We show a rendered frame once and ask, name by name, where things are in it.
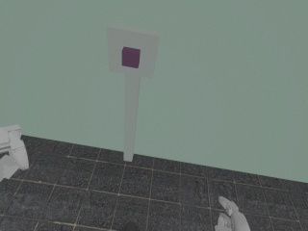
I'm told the button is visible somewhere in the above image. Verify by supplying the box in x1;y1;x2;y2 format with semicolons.
121;46;141;68

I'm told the robot left hand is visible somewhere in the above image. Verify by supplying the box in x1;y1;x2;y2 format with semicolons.
0;124;29;182

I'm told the robot left foot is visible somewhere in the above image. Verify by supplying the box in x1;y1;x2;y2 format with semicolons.
124;221;137;231

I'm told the panel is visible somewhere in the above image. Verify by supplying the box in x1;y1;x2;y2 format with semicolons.
106;23;161;162

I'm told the robot right hand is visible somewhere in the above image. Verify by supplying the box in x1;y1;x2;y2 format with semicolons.
215;196;251;231

